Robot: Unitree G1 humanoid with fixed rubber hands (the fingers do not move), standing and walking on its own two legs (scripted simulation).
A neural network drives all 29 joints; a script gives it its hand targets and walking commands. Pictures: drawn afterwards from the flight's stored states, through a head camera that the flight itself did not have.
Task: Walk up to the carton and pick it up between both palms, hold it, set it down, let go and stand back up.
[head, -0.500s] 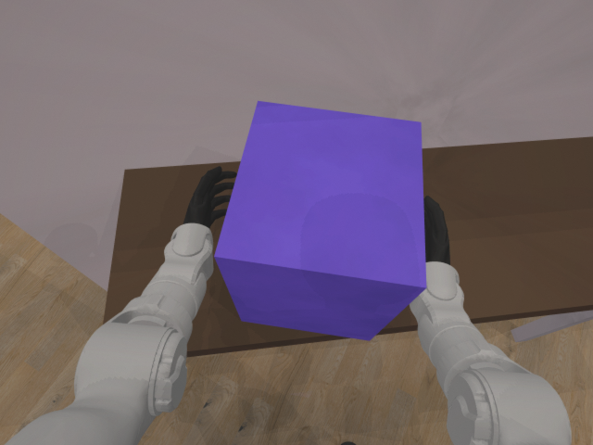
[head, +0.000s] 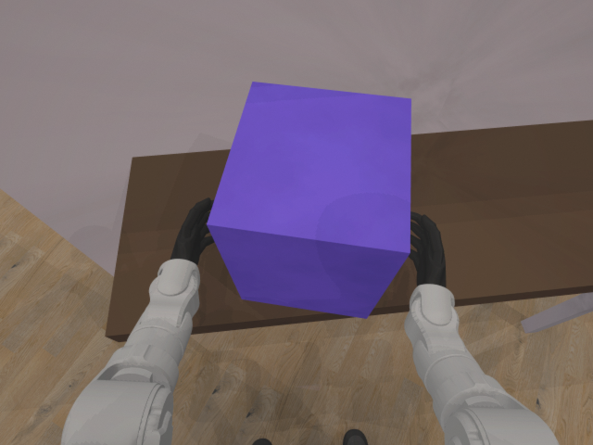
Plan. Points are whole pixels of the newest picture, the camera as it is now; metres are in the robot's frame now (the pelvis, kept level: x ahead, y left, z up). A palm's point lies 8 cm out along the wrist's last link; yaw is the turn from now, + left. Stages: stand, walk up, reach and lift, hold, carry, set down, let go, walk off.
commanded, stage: set down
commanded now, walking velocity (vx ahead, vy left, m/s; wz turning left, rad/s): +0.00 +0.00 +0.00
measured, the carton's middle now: (315, 212) +0.44 -0.02 +0.00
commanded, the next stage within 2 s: none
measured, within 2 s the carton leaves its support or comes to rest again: neither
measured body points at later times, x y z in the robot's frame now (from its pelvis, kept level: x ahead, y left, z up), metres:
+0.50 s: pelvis -0.03 +0.00 +0.00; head +0.07 +0.00 +0.44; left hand +0.36 +0.17 -0.02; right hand +0.32 -0.18 -0.02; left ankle +0.00 +0.11 -0.73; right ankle +0.01 -0.15 -0.73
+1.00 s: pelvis -0.04 +0.00 +0.00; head +0.05 +0.00 +0.45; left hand +0.27 +0.21 -0.02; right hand +0.25 -0.18 -0.02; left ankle +0.00 +0.11 -0.73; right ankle +0.01 -0.15 -0.73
